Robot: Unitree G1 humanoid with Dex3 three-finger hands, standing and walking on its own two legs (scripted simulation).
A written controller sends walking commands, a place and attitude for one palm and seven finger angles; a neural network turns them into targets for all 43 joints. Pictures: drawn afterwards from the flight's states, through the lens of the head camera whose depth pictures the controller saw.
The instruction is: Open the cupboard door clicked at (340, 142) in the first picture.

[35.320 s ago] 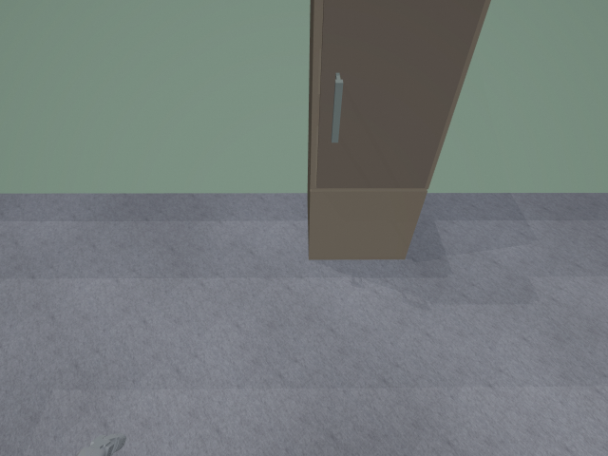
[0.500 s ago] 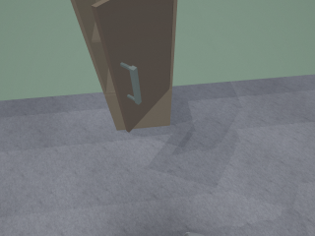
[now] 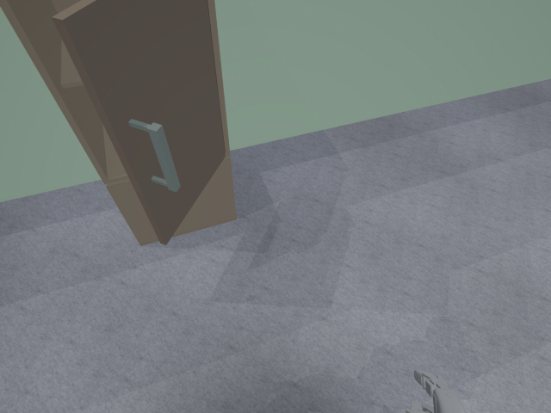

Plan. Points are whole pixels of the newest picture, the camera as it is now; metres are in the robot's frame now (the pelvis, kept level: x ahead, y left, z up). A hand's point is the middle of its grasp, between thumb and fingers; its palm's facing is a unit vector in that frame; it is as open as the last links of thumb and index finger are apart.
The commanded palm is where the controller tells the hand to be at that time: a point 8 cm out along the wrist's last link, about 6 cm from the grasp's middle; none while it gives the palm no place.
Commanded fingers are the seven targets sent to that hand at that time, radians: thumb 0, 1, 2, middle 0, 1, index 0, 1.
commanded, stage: walk to a spot facing it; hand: left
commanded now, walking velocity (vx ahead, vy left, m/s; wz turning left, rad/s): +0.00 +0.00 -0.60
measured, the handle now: (156, 157) +0.56 +0.30 -0.03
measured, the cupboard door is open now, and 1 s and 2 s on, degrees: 49 49 49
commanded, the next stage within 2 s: none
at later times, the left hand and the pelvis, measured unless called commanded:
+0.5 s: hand (182, 408) +0.14 +0.16 -0.17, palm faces -0.32 -0.91 -0.25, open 7.4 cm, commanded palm none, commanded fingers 0.00 0.90 0.90 -0.20 -0.30 -0.20 -0.30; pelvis -0.01 -0.01 +0.00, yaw -20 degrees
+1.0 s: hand (262, 364) +0.21 +0.04 -0.16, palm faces -0.58 -0.79 -0.22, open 7.4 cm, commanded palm none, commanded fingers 0.00 0.90 0.90 -0.20 -0.30 -0.20 -0.30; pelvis +0.05 -0.09 +0.01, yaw -37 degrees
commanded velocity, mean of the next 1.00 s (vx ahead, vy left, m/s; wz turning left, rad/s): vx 0.18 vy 0.00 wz -0.57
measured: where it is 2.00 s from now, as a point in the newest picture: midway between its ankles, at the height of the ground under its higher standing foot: (403, 378)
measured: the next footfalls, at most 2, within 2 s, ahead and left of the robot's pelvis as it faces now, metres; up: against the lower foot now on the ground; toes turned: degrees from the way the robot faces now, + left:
right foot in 0.28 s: +0.02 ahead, -0.16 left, +0.00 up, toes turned -12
left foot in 0.52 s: +0.10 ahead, +0.10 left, +0.00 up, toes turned -18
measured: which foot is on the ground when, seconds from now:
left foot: down 0.00-0.28, up 0.30-0.50, down 0.52-0.78, up 0.80-1.00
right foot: up 0.00-0.26, down 0.28-0.52, up 0.54-0.78, down 0.80-1.00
